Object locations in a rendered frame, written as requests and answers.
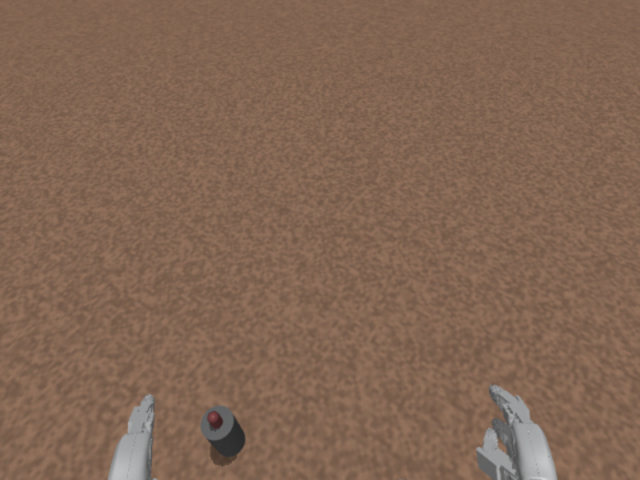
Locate right robot hand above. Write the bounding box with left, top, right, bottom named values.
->
left=476, top=384, right=557, bottom=480

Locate left robot hand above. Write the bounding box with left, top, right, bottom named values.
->
left=108, top=394, right=158, bottom=480

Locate bottle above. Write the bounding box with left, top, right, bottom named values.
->
left=200, top=405, right=245, bottom=457

